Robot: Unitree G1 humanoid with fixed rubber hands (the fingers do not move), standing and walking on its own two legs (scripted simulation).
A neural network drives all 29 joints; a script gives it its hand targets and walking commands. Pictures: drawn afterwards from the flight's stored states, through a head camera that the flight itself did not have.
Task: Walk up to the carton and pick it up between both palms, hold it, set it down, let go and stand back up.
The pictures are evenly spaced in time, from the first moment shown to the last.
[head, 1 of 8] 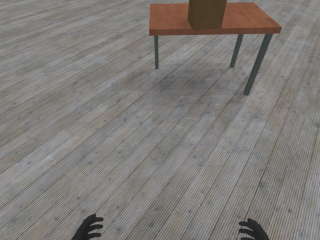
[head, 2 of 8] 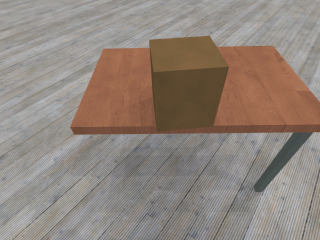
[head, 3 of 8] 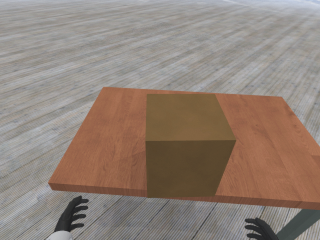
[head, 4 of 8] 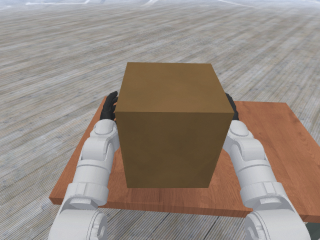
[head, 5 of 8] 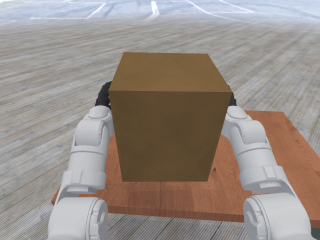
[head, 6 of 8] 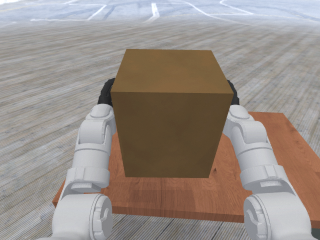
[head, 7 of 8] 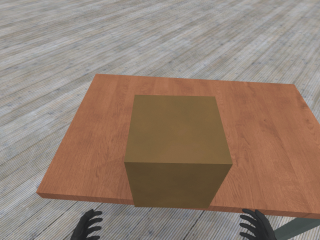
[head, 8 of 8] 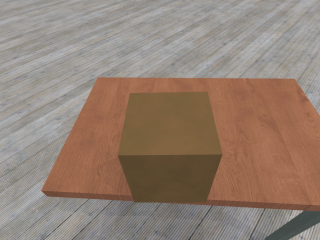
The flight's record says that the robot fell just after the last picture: no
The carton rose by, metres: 0.20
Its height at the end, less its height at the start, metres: +0.00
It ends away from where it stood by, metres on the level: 0.02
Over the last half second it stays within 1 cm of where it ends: yes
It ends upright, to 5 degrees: yes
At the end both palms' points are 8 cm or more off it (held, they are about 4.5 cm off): yes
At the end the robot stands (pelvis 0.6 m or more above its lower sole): yes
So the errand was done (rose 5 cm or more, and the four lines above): yes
